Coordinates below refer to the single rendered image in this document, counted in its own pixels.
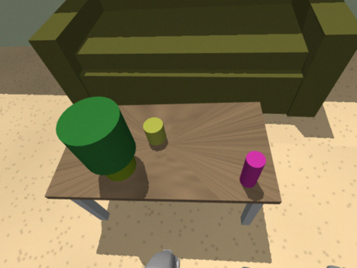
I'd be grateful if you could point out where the potted plant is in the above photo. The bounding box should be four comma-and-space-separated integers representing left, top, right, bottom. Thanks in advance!
56, 97, 136, 181

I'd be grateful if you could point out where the coffee table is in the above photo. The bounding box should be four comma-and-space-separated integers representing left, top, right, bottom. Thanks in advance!
45, 102, 282, 225

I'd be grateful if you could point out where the sofa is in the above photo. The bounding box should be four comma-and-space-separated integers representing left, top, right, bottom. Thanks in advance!
28, 0, 357, 117

